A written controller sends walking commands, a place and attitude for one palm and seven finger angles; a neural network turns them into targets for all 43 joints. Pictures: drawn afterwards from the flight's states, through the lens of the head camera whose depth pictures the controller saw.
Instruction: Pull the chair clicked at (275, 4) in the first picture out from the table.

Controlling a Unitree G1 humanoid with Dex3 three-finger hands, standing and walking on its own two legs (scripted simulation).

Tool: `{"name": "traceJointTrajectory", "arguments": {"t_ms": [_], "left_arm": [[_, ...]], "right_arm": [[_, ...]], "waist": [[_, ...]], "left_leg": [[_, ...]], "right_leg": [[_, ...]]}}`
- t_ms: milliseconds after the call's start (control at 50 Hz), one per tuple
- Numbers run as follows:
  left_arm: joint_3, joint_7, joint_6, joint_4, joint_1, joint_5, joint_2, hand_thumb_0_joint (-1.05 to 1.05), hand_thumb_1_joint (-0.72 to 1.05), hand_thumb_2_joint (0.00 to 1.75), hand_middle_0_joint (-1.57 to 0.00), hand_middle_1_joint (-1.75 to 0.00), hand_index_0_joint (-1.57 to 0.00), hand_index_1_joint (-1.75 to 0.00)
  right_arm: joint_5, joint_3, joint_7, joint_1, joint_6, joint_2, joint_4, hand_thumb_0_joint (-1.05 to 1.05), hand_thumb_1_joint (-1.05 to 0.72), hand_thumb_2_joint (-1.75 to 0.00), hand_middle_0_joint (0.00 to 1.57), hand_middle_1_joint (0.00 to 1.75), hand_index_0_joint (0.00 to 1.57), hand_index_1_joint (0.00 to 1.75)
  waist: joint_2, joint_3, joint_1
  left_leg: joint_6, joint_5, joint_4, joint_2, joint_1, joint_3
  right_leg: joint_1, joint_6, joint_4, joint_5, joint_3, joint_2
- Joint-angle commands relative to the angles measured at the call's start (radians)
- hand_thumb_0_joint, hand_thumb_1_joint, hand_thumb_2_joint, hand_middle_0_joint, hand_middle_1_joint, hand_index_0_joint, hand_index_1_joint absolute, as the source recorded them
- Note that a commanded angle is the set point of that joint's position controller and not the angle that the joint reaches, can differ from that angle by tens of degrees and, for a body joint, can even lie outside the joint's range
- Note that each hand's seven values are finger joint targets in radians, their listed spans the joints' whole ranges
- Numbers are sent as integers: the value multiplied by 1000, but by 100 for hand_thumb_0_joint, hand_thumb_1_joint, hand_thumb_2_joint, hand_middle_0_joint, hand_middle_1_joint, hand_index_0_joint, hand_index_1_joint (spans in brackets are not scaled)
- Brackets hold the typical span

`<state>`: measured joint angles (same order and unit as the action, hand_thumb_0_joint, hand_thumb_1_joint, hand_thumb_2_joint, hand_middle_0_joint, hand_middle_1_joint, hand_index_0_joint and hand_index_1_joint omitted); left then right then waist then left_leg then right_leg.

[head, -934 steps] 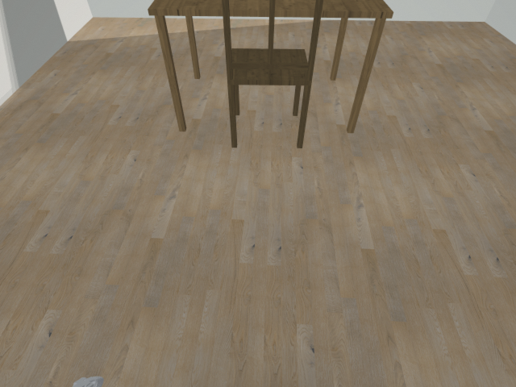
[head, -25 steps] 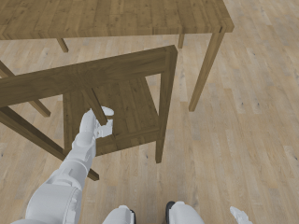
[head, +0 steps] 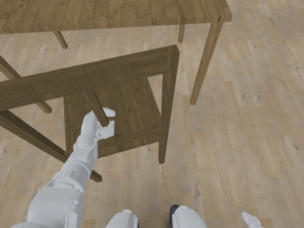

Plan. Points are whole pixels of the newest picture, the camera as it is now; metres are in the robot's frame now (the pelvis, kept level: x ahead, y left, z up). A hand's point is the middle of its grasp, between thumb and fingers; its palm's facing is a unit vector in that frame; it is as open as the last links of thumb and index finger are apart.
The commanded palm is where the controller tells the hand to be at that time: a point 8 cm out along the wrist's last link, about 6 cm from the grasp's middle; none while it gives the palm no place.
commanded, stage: step backward, pulling the chair out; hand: left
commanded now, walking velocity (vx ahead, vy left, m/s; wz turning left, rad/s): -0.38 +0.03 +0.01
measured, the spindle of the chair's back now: (103, 120) +0.42 +0.14 -0.05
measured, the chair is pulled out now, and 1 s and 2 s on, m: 0.33 0.50 0.61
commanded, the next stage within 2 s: stop walking, hand still on the chair in 1.04 s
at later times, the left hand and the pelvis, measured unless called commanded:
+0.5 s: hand (109, 153) +0.31 +0.12 -0.05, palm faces +0.03 -0.98 -0.19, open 5.5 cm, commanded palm +0.31 +0.17 -0.05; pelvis -0.07 +0.00 +0.01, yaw -2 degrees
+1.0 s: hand (106, 189) +0.22 +0.12 -0.05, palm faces -0.02 -0.98 -0.19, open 5.5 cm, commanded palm +0.22 +0.17 -0.05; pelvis -0.16 +0.01 +0.01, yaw -2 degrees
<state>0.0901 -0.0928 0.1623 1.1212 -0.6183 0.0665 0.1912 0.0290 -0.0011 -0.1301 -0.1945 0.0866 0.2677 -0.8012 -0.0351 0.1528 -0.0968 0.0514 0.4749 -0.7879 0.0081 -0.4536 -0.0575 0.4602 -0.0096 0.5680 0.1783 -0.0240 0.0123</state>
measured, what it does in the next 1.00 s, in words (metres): walks backwards: left foot, then right foot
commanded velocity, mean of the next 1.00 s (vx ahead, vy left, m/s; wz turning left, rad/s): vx -0.35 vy -0.04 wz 0.03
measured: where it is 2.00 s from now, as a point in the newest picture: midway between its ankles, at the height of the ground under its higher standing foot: outside the picture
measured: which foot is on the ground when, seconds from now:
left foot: up 0.00-0.04, down 0.06-0.36, up 0.38-0.64, down 0.66-0.92, up 0.94-1.00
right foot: down 0.00-0.14, up 0.16-0.32, down 0.34-0.74, up 0.76-0.86, down 0.88-1.00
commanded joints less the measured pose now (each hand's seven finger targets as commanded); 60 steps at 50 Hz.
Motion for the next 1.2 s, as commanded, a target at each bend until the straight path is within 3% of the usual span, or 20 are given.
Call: {"name": "traceJointTrajectory", "arguments": {"t_ms": [0,80,120,200,280,320,360,400,580,620,660,700,740,780,840,880,920,1080,1140,1180], "left_arm": [[-6,-5,14,-179,-279,-25,215,0,90,90,-50,-145,-50,-145],[-99,18,39,-302,-388,-18,87,0,90,90,-50,-145,-50,-145],[-79,21,42,-302,-392,-25,94,0,90,90,-50,-145,-50,-145],[-54,15,75,-234,-392,-36,108,0,90,90,-50,-145,-50,-145],[-30,15,111,-191,-389,-49,151,0,90,90,-50,-145,-50,-145],[-7,18,122,-179,-351,-59,180,0,90,90,-50,-145,-50,-145],[37,8,117,-171,-341,-37,258,0,90,90,-50,-145,-50,-145],[29,11,69,-131,-274,-25,254,0,90,90,-50,-145,-50,-145],[-21,-7,27,-206,-304,-23,178,0,90,90,-50,-145,-50,-145],[-62,-4,26,-244,-328,-7,141,0,90,90,-50,-145,-50,-145],[-104,14,38,-267,-353,-11,74,0,90,90,-50,-145,-50,-145],[-112,18,54,-334,-392,-20,62,0,90,90,-50,-145,-50,-145],[-78,16,60,-301,-358,-35,72,0,90,90,-50,-145,-50,-145],[-72,13,76,-275,-355,-42,70,0,90,90,-50,-145,-50,-145],[-59,17,83,-224,-350,-46,98,0,90,90,-50,-145,-50,-145],[-25,14,89,-202,-358,-33,169,0,90,90,-50,-145,-50,-145],[-12,13,52,-128,-270,-16,198,0,90,90,-50,-145,-50,-145],[-39,3,36,-155,-303,-11,144,0,90,90,-50,-145,-50,-145],[-76,10,53,-347,-286,-9,84,0,90,90,-50,-145,-50,-145],[-131,25,35,-337,-252,-13,-6,0,90,90,-50,-145,-50,-145]], "right_arm": [[5,-34,-30,-82,8,147,52,0,-90,-90,20,30,20,30],[-2,-43,-22,-63,-21,138,123,0,-90,-90,20,30,20,30],[-25,-43,-6,-49,-30,120,129,0,-90,-90,20,30,20,30],[-29,-54,32,-120,-15,112,98,0,-90,-90,20,30,20,30],[-28,-47,45,-113,5,113,71,0,-90,-90,20,30,20,30],[-18,-43,42,-99,11,112,65,0,-90,-90,20,30,20,30],[11,-60,15,-94,19,115,73,0,-90,-90,20,30,20,30],[11,-51,12,-38,34,121,87,0,-90,-90,20,30,20,30],[6,-34,-29,-64,-16,133,54,0,-90,-90,20,30,20,30],[16,-53,-32,-67,-30,158,79,0,-90,-90,20,30,20,30],[23,-68,-7,-92,-38,157,103,0,-90,-90,20,30,20,30],[-13,-59,-7,-51,-45,131,134,0,-90,-90,20,30,20,30],[-32,-59,16,-58,-44,116,140,0,-90,-90,20,30,20,30],[-28,-63,36,-86,-36,113,129,0,-90,-90,20,30,20,30],[-14,-57,43,-91,-23,116,114,0,-90,-90,20,30,20,30],[13,-65,21,-100,-14,109,107,0,-90,-90,20,30,20,30],[25,-64,12,-48,6,121,119,0,-90,-90,20,30,20,30],[11,-21,-20,-82,2,117,71,0,-90,-90,20,30,20,30],[-2,-53,-5,-87,-22,146,153,0,-90,-90,20,30,20,30],[-13,-19,4,-16,-36,93,196,0,-90,-90,20,30,20,30]], "waist": [[153,-557,41],[-102,-593,42],[-247,-549,43],[-145,-537,34],[-239,-501,35],[-161,-523,48],[168,-595,48],[119,-543,85],[157,-597,51],[79,-594,43],[28,-588,35],[-238,-568,27],[-276,-511,39],[-235,-496,39],[-161,-489,41],[108,-535,38],[165,-513,89],[179,-566,60],[-25,-563,69],[-193,-481,73]], "left_leg": [[2,-145,229,-44,164,4],[-55,-829,332,-203,376,-51],[-115,-1010,356,-297,413,-137],[-152,-1389,207,-312,728,-119],[-129,-1252,184,-292,624,-105],[-87,-1099,94,-247,456,-58],[8,-200,-96,-63,124,45],[8,95,-227,-36,-9,-73],[10,-244,298,-45,202,54],[-28,-740,363,-153,372,27],[-43,-864,332,-203,462,45],[-86,-1026,331,-260,485,-21],[-131,-1137,333,-321,501,-81],[-138,-1291,242,-319,624,-61],[-89,-1110,140,-264,506,-12],[0,-403,-3,-118,222,78],[6,105,-178,-47,74,-26],[0,-187,274,-47,243,64],[-75,-654,385,-210,407,-21],[-131,-640,408,-269,303,-110]], "right_leg": [[-428,-78,-74,-741,135,297],[-266,32,42,-400,16,90],[-111,22,232,145,20,32],[66,10,153,194,17,-3],[-80,4,-57,69,33,8],[-264,-10,-153,-316,64,55],[-537,-111,-100,-1001,239,279],[-496,-178,-80,-969,261,400],[-514,-64,-47,-890,80,271],[-384,11,-34,-661,30,166],[-299,33,-34,-439,17,78],[-197,31,91,-169,6,50],[-83,15,178,190,11,17],[-41,5,78,152,19,10],[-226,4,-130,-177,26,24],[-440,-66,-139,-706,161,202],[-412,-158,-135,-758,263,366],[-421,-63,-78,-619,103,249],[-317,24,-22,-258,25,91],[-280,24,75,37,2,44]]}}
